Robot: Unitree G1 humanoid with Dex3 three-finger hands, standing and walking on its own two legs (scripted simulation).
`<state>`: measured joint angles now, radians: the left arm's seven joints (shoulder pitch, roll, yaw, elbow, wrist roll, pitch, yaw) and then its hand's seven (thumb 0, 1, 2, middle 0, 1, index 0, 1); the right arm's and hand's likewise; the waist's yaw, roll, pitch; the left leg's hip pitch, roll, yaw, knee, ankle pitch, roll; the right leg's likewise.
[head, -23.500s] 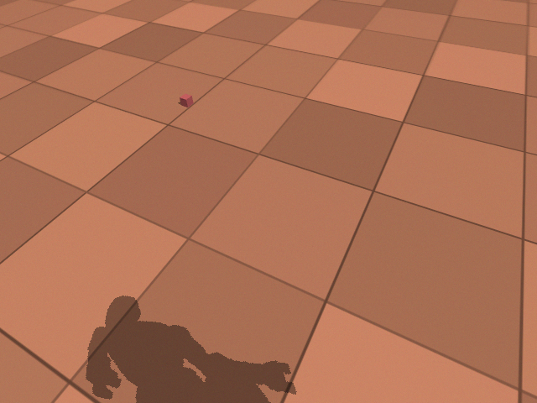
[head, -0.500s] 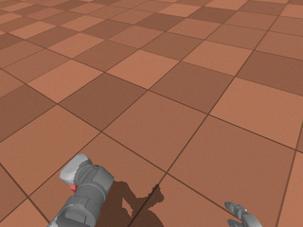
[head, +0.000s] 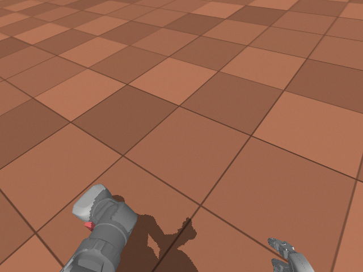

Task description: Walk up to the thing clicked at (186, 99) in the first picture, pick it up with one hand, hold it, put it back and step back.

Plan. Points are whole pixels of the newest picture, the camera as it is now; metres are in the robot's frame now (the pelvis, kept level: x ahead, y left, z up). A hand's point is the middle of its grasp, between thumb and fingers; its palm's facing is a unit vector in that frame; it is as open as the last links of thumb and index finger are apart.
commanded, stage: crouch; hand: left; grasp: from above
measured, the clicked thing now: (105, 221) +0.29 +0.24 -0.08
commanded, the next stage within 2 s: lower in 1.92 s
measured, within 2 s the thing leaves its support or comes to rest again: neither
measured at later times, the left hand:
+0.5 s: hand (112, 234) +0.27 +0.23 -0.12, palm faces -0.32 -0.34 -0.88, open 7.3 cm
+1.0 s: hand (134, 247) +0.32 +0.24 -0.38, palm faces -0.19 -0.34 -0.92, open 6.8 cm
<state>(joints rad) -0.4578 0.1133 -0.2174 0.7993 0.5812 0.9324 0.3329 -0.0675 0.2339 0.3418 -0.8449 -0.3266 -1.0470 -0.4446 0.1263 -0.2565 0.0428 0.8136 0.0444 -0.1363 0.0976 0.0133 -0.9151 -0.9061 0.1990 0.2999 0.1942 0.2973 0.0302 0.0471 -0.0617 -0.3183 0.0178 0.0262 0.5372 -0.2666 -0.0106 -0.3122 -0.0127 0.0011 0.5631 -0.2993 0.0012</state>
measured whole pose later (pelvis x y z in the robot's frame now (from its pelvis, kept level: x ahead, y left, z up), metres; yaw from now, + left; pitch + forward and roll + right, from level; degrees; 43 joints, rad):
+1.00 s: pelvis -0.08 +0.00 -0.24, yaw -2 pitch +34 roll -3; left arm -0.92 0.32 0.19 1.47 0.58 0.48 0.73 -0.05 0.28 0.34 -0.78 -0.36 -1.03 -0.43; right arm 0.10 -0.24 -0.02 0.93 -0.11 -0.19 0.15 0.01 -0.90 -0.90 0.20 0.30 0.20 0.30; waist -0.15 0.04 -0.20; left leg -1.76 0.06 -0.03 1.75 -0.59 -0.01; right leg -1.72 0.02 -0.03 1.72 -0.60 0.00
